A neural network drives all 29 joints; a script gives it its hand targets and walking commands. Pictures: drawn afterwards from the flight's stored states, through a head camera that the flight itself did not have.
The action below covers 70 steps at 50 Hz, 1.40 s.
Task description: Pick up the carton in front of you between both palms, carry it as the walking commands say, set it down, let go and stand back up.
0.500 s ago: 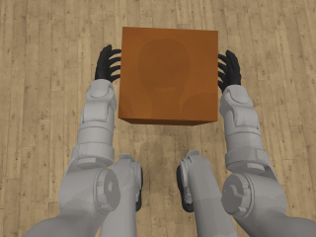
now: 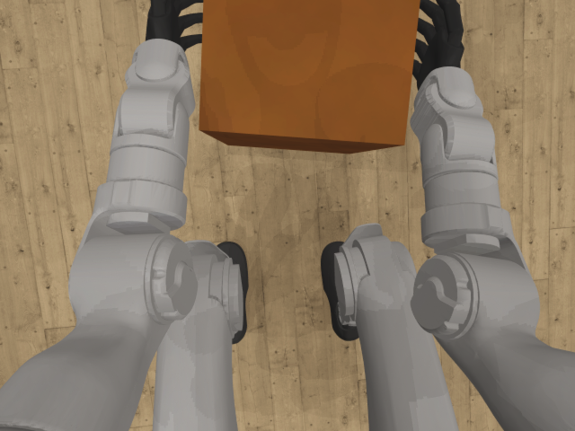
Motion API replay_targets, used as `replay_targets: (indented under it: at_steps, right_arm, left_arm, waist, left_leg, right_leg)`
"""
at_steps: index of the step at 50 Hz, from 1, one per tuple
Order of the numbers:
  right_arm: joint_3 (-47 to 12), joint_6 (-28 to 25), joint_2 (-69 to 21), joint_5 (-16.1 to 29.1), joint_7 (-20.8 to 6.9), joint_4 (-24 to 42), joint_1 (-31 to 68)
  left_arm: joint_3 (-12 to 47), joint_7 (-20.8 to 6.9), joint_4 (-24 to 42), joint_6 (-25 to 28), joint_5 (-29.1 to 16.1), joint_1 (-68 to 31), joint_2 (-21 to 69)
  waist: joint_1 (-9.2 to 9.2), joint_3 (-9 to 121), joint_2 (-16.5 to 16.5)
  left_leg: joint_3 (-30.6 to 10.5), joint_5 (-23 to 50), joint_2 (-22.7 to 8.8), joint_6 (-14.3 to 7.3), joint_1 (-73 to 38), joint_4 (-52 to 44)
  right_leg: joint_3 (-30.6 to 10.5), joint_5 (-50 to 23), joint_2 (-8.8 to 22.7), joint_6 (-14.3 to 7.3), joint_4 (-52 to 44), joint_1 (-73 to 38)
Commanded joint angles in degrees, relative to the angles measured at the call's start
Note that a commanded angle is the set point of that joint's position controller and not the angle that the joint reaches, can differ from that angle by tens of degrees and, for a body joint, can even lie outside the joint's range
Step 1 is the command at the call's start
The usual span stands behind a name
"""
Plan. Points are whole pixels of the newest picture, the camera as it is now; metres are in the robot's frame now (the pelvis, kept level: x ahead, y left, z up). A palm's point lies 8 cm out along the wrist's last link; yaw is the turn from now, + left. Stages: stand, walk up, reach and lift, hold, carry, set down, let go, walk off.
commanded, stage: set down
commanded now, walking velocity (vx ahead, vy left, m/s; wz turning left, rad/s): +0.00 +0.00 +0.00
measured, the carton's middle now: (299, 69) +0.53 -0.03 -0.21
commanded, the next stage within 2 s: none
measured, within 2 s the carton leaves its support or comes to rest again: rests again in 0.58 s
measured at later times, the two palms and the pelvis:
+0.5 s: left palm (185, 51) +0.55 +0.12 -0.21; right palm (411, 74) +0.51 -0.18 -0.21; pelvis +0.00 +0.00 -0.06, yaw -1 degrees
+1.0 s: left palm (188, 55) +0.55 +0.12 -0.22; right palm (414, 78) +0.51 -0.19 -0.22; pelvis -0.01 +0.00 -0.07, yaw -1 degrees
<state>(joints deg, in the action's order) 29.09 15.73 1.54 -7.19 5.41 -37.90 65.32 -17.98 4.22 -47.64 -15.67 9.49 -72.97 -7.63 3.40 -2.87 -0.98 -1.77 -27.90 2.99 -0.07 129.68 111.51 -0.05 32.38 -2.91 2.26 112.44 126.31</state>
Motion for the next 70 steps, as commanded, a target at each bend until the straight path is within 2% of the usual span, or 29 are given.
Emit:
replay_targets:
  at_steps: [1, 7, 10, 12, 14, 18, 26, 31, 38, 46, 59, 62, 64, 65, 67, 68, 70]
  right_arm:
    - [-30.58, -2.18, -45.44, 8.24, -14.66, 2.8, 42.22]
    - [-31.84, -3.39, -43.01, 10.94, -14.44, 2.62, 45.99]
    - [-34.68, -4.04, -42.86, 13.65, -14.09, 5.38, 48.89]
    - [-36.46, -4.3, -44.61, 16.08, -13.64, 6.44, 49.12]
    - [-36.81, -4.09, -45.93, 16.64, -13.77, 4.92, 47.39]
    - [-35.37, -3.82, -46.31, 15.21, -14.87, 1.07, 45.13]
    - [-32.11, -5.4, -44.25, 13.7, -14.09, -1.51, 46.02]
    - [-30.33, -5.87, -43.08, 13.46, -14.12, -3.7, 47.13]
    - [-25.99, -5.55, -40.09, 10.38, -15.16, -7.89, 45.38]
    - [-22.28, -5.32, -36.64, 8.14, -16.2, -11.32, 42.83]
    - [-15.37, -4.44, -28.64, 3.57, -15.86, -15.96, 36.57]
    - [-13.66, -5.07, -25.42, 2.96, -14.9, -16.31, 35.08]
    - [-10.74, -6.09, -17.7, 2.45, -12.87, -16.89, 31.96]
    - [-8.26, -7.01, -9.58, 2.0, -10.78, -17.44, 29.22]
    - [-4.74, -9.76, 11.67, 3.34, -4.79, -17.72, 23.84]
    - [-4.99, -11.19, 18.33, 5.3, -2.19, -17.97, 23.97]
    - [-8.02, -12.92, 21.29, 9.83, 0.12, -18.98, 26.8]
  left_arm:
    - [24.12, -11.81, 0.7, 1.99, -7.47, -32.35, 51.5]
    - [26.21, -12.16, -0.23, 3.23, -10.45, -36.12, 48.6]
    - [28.94, -11.85, 2.2, 3.89, -13.1, -38.32, 48.69]
    - [30.65, -11.34, 5.01, 4.23, -14.81, -40.28, 48.9]
    - [30.41, -11.31, 4.69, 4.39, -14.74, -39.48, 49.24]
    - [28.43, -12.44, 0.12, 4.37, -12.97, -35.4, 49.79]
    - [25.57, -13.03, -3.33, 6.06, -13.06, -37.21, 47.09]
    - [24.08, -12.78, -5.73, 6.84, -12.88, -38.82, 43.67]
    - [19.67, -13.58, -10.7, 6.54, -10.23, -36.51, 40.51]
    - [16.45, -14.12, -13.99, 5.83, -7.52, -33.03, 36.69]
    - [12.57, -14.33, -17.34, 4.98, -4.0, -28.92, 28.21]
    - [12.25, -13.52, -17.09, 5.64, -4.01, -28.99, 24.2]
    - [10.08, -11.52, -17.1, 6.71, -3.96, -27.75, 14.88]
    - [8.4, -9.55, -17.3, 7.46, -3.75, -26.77, 6.32]
    - [6.32, -3.87, -16.59, 9.81, -4.32, -24.5, -14.92]
    - [7.28, -1.59, -15.83, 10.73, -6.28, -25.93, -21.2]
    - [10.7, 0.21, -15.58, 12.17, -11.77, -30.14, -23.3]
  waist:
    - [2.78, 68.04, -4.23]
    - [3.49, 67.35, -4.71]
    - [3.54, 73.59, -4.74]
    - [2.65, 77.73, -4.93]
    - [1.79, 76.49, -5.08]
    - [0.96, 66.72, -4.12]
    - [1.97, 57.72, -3.1]
    - [1.56, 52.77, -2.73]
    - [1.02, 42.4, -2.24]
    - [0.51, 34.61, -1.24]
    - [0.15, 25.45, -1.64]
    - [0.09, 25.95, -1.63]
    - [0.04, 26.94, -1.72]
    - [0.2, 28.0, -2.03]
    - [0.57, 31.28, -2.21]
    - [0.99, 34.35, -2.32]
    - [1.75, 39.48, -2.65]
  left_leg:
    - [3.34, 15.4, 5.21, 0.85, -43.93, -4.1]
    - [3.51, 17.12, 4.51, 0.5, -43.33, 0.8]
    - [3.77, 20.92, 4.28, 0.27, -46.71, 3.13]
    - [4.29, 23.05, 4.25, 0.17, -48.45, 4.04]
    - [4.31, 24.56, 4.13, -0.14, -48.15, 4.81]
    - [4.0, 22.08, 4.06, -0.49, -42.19, 5.48]
    - [3.57, 17.18, 4.01, -0.71, -34.42, 6.43]
    - [3.15, 14.45, 3.72, -1.18, -32.81, 6.75]
    - [2.4, 9.68, 3.72, -1.77, -28.75, 6.37]
    - [1.48, 7.8, 3.44, -2.27, -26.99, 6.07]
    - [0.83, 3.8, 2.71, -2.01, -25.29, 5.65]
    - [0.94, 3.76, 2.19, -1.33, -26.52, 5.67]
    - [1.17, 3.88, 1.45, -0.48, -28.12, 5.65]
    - [1.26, 4.04, 0.94, 0.11, -29.25, 5.62]
    - [1.15, 5.08, 0.07, 0.92, -32.7, 5.64]
    - [0.91, 6.5, -0.32, 1.07, -34.55, 5.98]
    - [0.23, 10.45, -0.89, 1.04, -36.63, 7.37]
  right_leg:
    - [5.25, -16.91, -4.87, 1.06, -7.31, -27.17]
    - [5.41, -18.47, -4.11, 0.95, -2.98, -26.58]
    - [5.62, -22.11, -4.08, 0.99, -0.78, -29.46]
    - [5.65, -24.88, -4.38, 1.07, 0.3, -31.98]
    - [5.49, -26.2, -4.61, 1.08, 1.29, -30.87]
    - [4.91, -22.8, -4.77, 0.99, 1.77, -25.48]
    - [4.36, -19.91, -4.59, 0.42, 2.62, -24.28]
    - [4.13, -17.05, -4.55, 0.28, 3.22, -21.87]
    - [3.7, -11.53, -4.45, -0.15, 3.11, -17.2]
    - [3.34, -9.12, -4.35, -0.4, 3.26, -13.58]
    - [2.77, -4.95, -4.02, -0.78, 3.12, -11.08]
    - [3.0, -5.3, -3.68, -0.18, 3.47, -12.6]
    - [3.42, -5.66, -3.07, 0.6, 3.67, -14.07]
    - [3.62, -6.13, -2.5, 1.04, 3.76, -15.27]
    - [3.96, -7.64, -1.36, 1.85, 4.03, -18.23]
    - [4.01, -8.9, -0.84, 2.01, 4.08, -19.28]
    - [3.9, -12.08, -0.14, 1.91, 4.47, -20.2]
